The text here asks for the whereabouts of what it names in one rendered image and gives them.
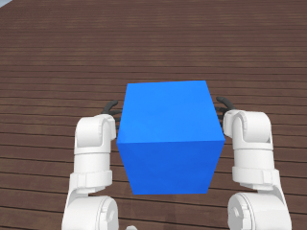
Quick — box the right robot forearm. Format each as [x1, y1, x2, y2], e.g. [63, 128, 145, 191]
[223, 109, 292, 230]

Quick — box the robot left upper arm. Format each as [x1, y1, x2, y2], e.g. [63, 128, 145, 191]
[62, 195, 119, 230]

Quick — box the carton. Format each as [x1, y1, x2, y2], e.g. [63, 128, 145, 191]
[116, 80, 225, 195]

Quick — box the robot left hand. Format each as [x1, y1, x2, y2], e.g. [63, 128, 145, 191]
[101, 100, 123, 138]

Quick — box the robot right upper arm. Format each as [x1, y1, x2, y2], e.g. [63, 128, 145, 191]
[227, 192, 292, 230]

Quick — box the left robot forearm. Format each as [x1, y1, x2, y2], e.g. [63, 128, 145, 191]
[61, 114, 116, 230]

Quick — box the robot right hand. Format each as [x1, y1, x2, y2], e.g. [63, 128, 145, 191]
[214, 96, 237, 137]

